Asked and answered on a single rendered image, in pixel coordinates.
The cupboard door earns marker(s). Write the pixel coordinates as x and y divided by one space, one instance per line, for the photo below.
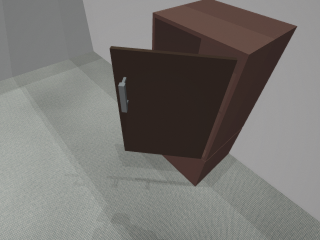
173 98

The handle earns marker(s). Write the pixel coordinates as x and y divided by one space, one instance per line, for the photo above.
123 95

